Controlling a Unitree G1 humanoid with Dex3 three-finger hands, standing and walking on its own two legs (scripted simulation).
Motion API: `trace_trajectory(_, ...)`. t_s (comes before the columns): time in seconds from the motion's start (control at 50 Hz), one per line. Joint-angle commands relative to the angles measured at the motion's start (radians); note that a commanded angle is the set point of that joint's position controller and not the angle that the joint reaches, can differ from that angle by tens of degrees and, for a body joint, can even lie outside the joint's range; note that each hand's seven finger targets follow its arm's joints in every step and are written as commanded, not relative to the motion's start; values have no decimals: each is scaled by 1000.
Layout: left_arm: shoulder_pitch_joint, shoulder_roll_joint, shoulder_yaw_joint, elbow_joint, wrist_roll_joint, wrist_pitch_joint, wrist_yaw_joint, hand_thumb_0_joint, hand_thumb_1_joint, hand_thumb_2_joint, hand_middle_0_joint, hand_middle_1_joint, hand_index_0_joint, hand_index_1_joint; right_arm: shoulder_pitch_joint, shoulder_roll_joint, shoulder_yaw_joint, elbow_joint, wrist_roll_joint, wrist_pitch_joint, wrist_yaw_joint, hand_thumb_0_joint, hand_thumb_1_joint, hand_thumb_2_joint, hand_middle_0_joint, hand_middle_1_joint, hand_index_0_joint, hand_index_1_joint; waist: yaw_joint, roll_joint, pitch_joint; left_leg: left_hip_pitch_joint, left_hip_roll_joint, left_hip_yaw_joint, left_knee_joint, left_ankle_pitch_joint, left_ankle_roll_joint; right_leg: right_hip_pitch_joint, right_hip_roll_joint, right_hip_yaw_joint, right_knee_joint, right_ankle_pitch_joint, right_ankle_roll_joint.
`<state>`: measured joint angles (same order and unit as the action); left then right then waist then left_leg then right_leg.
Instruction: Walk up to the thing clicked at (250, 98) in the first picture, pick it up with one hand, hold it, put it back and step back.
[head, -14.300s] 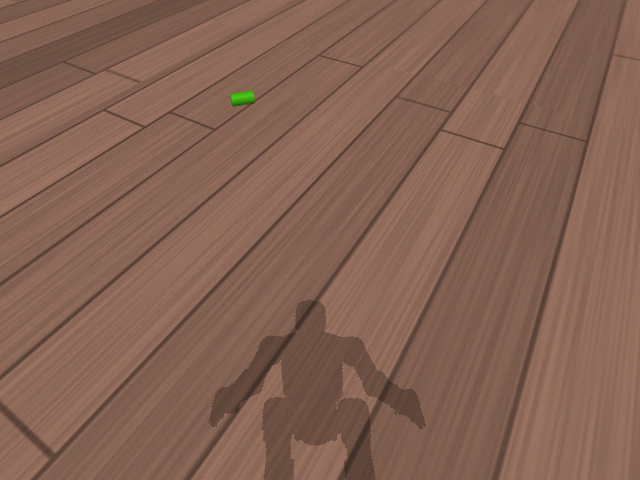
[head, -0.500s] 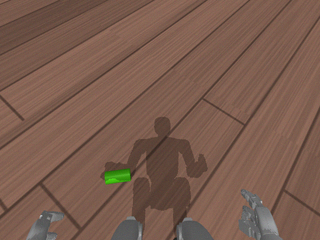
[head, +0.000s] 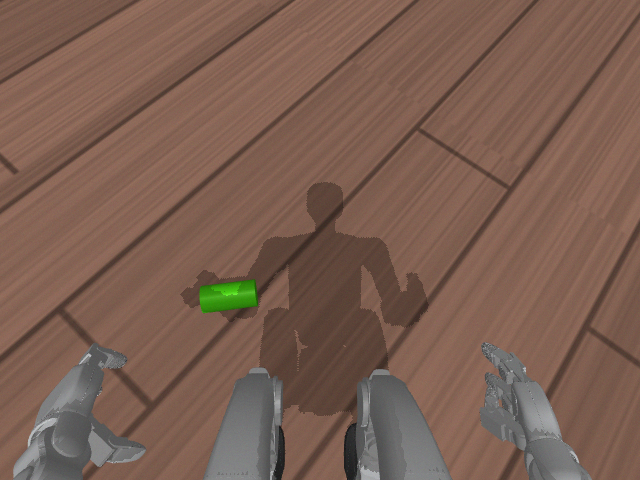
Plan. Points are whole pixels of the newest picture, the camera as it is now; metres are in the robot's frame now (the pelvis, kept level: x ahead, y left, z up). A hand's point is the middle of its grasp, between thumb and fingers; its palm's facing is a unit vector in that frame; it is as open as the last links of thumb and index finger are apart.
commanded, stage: rise first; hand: left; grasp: from above
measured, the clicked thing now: (229, 296) +0.48 +0.22 -0.56
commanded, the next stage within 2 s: none
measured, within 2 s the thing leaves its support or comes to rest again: neither
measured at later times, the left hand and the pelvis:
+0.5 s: hand (159, 338) +0.33 +0.30 -0.32, palm faces -0.46 -0.21 -0.86, open 13.6 cm; pelvis -0.06 +0.00 -0.17, yaw -3 degrees
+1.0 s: hand (176, 315) +0.39 +0.30 -0.39, palm faces -0.44 -0.05 -0.90, open 13.9 cm; pelvis -0.05 +0.01 -0.23, yaw -6 degrees
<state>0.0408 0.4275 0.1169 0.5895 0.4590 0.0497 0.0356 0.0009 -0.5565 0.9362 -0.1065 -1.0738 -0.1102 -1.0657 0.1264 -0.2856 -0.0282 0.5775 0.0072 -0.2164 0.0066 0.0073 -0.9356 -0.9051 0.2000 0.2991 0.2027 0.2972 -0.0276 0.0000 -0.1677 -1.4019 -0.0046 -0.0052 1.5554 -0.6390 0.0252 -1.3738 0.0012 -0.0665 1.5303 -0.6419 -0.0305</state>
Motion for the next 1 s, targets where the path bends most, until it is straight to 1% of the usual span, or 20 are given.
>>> trace_trajectory(0.0, -183, 225, 59, -20, 120, -110, 70, 0, -505, 917, -152, -1020, -156, -1016, 37, -169, -67, -46, 6, -51, 3, 0, -933, -909, 201, 300, 200, 300, -10, 94, -413, 165, -12, -41, -62, 278, -9, 30, 22, 50, -27, 255, -13)
trace_trajectory(0.08, -300, 314, 103, 74, 216, -143, 118, 0, -493, 926, -176, -971, -168, -979, 53, -182, -81, -12, 2, -37, 20, 0, -921, -906, 201, 300, 200, 300, 22, 80, -511, 62, -19, -28, 41, 258, -1, -32, 24, 50, 41, 238, -13)
trace_trajectory(0.1, -329, 306, 92, 92, 235, -149, 128, 0, -487, 930, -181, -964, -172, -974, 53, -182, -81, -1, 1, -34, 25, 0, -916, -904, 201, 300, 200, 300, 24, 78, -522, 51, -16, -35, 52, 251, -4, -59, 23, 41, 67, 227, -14)
trace_trajectory(0.18, -524, 350, 74, 167, 324, -182, 154, 0, -470, 937, -188, -943, -174, -959, 85, -186, -91, 35, -8, -18, 39, 0, -899, -901, 201, 300, 200, 300, 7, 68, -595, -42, -18, -21, 156, 225, 4, -121, 21, 36, 131, 212, -10)
trace_trajectory(0.28, -718, 444, 91, 234, 415, -225, 200, 0, -438, 947, -152, -950, -143, -961, 124, -189, -96, 71, -23, 7, 51, 0, -859, -892, 200, 300, 200, 300, -4, 56, -680, -121, -17, -7, 245, 191, 10, -140, 23, 28, 184, 184, -6)
trace_trajectory(0.36, -816, 469, 82, 357, 477, -243, 225, 0, -449, 951, -146, -956, -139, -964, 127, -182, -92, 88, -39, 37, 55, 0, -866, -894, 200, 300, 200, 300, -31, 51, -605, -232, -17, -5, 286, 64, 16, -231, 27, 23, 204, 46, -5)
trace_trajectory(0.42, -870, 508, 89, 395, 524, -260, 249, 0, -467, 958, -127, -971, -126, -973, 122, -178, -85, 92, -51, 58, 58, 0, -879, -896, 200, 300, 200, 300, -27, 76, -603, -259, -18, -15, 305, 11, 17, -274, 29, 10, 242, -11, -8)
trace_trajectory(0.46, -928, 492, 63, 414, 557, -272, 265, 0, -472, 959, -119, -978, -121, -977, 126, -186, -82, 102, -57, 73, 59, 0, -884, -897, 200, 300, 200, 300, -49, 133, -580, -250, -13, -33, 304, -20, 12, -357, 28, -9, 280, -19, -13)
trace_trajectory(0.56, -989, 556, 82, 474, 630, -283, 314, 0, -485, 966, -129, -947, -125, -951, 143, -185, -67, 121, -74, 107, 65, 0, -894, -900, 200, 300, 200, 300, -66, 129, -575, -294, -14, -34, 367, 22, 19, -388, 28, -21, 324, 27, -12)
trace_trajectory(0.58, -964, 533, 72, 517, 648, -279, 321, 0, -471, 952, -145, -929, -140, -935, 148, -193, -62, 129, -78, 111, 68, 0, -895, -900, 200, 300, 200, 300, -65, 150, -563, -272, -12, -43, 368, 39, 15, -426, 25, -29, 345, 48, -14)
trace_trajectory(0.62, -997, 550, 78, 526, 677, -284, 334, 0, -486, 963, -132, -938, -128, -942, 159, -202, -61, 139, -87, 119, 72, 0, -898, -901, 200, 300, 200, 300, -68, 196, -581, -244, -8, -50, 380, 75, 8, -454, 24, -38, 378, 83, -16)
trace_trajectory(0.68, -1037, 543, 65, 544, 713, -288, 354, 0, -485, 953, -126, -946, -125, -946, 166, -213, -60, 147, -95, 129, 80, 0, -900, -901, 200, 300, 200, 300, -83, 248, -578, -206, 0, -82, 381, 100, -4, -531, 21, -56, 425, 96, -19)
trace_trajectory(0.76, -1064, 565, 74, 561, 748, -294, 377, 0, -498, 959, -126, -951, -123, -954, 179, -206, -60, 149, -108, 141, 89, 0, -904, -903, 199, 300, 200, 300, -91, 232, -577, -253, -4, -65, 419, 95, 5, -522, 24, -53, 430, 104, -18)
trace_trajectory(0.8, -1061, 537, 54, 599, 757, -293, 381, 0, -498, 955, -128, -956, -126, -957, 187, -207, -57, 155, -115, 141, 94, 0, -907, -904, 199, 300, 200, 300, -106, 221, -562, -261, -2, -71, 430, 97, 5, -532, 22, -56, 441, 108, -15)
trace_trajectory(0.82, -1059, 545, 62, 600, 759, -293, 383, 0, -495, 950, -125, -962, -126, -960, 183, -207, -57, 155, -116, 141, 95, 0, -907, -904, 199, 300, 200, 300, -98, 218, -580, -247, -1, -74, 439, 111, 5, -542, 20, -56, 449, 116, -15)
trace_trajectory(0.86, -1155, 619, 96, 520, 764, -302, 394, 0, -496, 953, -124, -962, -125, -959, 203, -217, -64, 160, -121, 143, 96, 0, -907, -904, 199, 300, 200, 300, -102, 252, -616, -226, 3, -75, 450, 135, 3, -540, 22, -55, 461, 136, -15)
trace_trajectory(0.88, -1092, 569, 71, 607, 773, -293, 394, 0, -504, 958, -123, -965, -123, -965, 204, -215, -59, 164, -123, 144, 99, 0, -909, -905, 199, 300, 200, 300, -103, 249, -601, -227, 3, -80, 452, 140, 0, -554, 21, -58, 472, 135, -16)
trace_trajectory(0.9, -1113, 560, 66, 587, 772, -294, 397, 0, -500, 948, -113, -989, -120, -982, 205, -207, -56, 164, -126, 143, 103, 0, -910, -905, 199, 300, 200, 300, -109, 258, -603, -231, 2, -71, 462, 150, 3, -545, 23, -56, 466, 148, -14)
trace_trajectory(0.96, -1165, 588, 83, 590, 764, -292, 410, 0, -497, 945, -113, -994, -121, -985, 215, -211, -54, 171, -131, 140, 105, 0, -910, -904, 199, 300, 200, 300, -121, 240, -593, -267, 6, -67, 483, 135, 8, -551, 25, -57, 471, 149, -14)
trace_trajectory(0.98, -1142, 569, 76, 626, 768, -286, 410, 0, -516, 965, -111, -987, -113, -985, 219, -212, -49, 172, -135, 140, 107, 0, -910, -905, 199, 300, 200, 300, -124, 243, -589, -276, 4, -65, 486, 136, 9, -544, 25, -56, 472, 151, -12)
